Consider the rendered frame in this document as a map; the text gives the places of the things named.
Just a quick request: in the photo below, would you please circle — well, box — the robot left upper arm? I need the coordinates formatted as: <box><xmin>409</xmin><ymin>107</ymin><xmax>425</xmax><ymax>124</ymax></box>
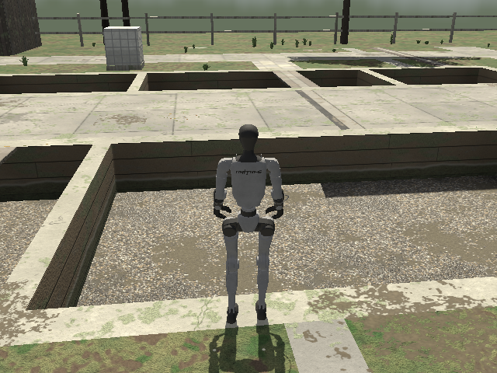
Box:
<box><xmin>215</xmin><ymin>158</ymin><xmax>232</xmax><ymax>200</ymax></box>

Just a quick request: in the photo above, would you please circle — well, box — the robot left hand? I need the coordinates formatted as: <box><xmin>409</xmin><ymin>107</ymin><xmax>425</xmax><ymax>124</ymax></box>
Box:
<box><xmin>214</xmin><ymin>205</ymin><xmax>231</xmax><ymax>219</ymax></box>

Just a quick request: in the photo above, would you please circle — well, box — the robot left forearm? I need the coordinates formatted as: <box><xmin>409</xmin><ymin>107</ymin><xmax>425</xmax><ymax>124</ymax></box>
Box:
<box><xmin>214</xmin><ymin>189</ymin><xmax>224</xmax><ymax>210</ymax></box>

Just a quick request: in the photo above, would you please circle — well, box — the robot right hand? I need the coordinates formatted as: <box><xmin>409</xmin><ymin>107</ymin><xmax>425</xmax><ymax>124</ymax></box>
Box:
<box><xmin>266</xmin><ymin>206</ymin><xmax>283</xmax><ymax>219</ymax></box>

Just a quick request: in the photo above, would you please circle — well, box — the robot right forearm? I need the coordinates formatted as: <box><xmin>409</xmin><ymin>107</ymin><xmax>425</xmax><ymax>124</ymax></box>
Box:
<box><xmin>273</xmin><ymin>188</ymin><xmax>284</xmax><ymax>210</ymax></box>

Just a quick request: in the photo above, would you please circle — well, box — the robot right upper arm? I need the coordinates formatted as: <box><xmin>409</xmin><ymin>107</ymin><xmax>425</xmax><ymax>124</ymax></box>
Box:
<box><xmin>265</xmin><ymin>158</ymin><xmax>283</xmax><ymax>200</ymax></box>

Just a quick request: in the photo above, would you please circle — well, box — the robot left shin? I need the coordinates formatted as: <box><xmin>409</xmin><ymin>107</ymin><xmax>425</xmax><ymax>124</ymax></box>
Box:
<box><xmin>226</xmin><ymin>259</ymin><xmax>238</xmax><ymax>313</ymax></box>

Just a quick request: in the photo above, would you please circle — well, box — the right robot thigh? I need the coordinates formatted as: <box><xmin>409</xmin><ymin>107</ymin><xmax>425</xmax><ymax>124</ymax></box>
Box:
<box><xmin>256</xmin><ymin>216</ymin><xmax>275</xmax><ymax>270</ymax></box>

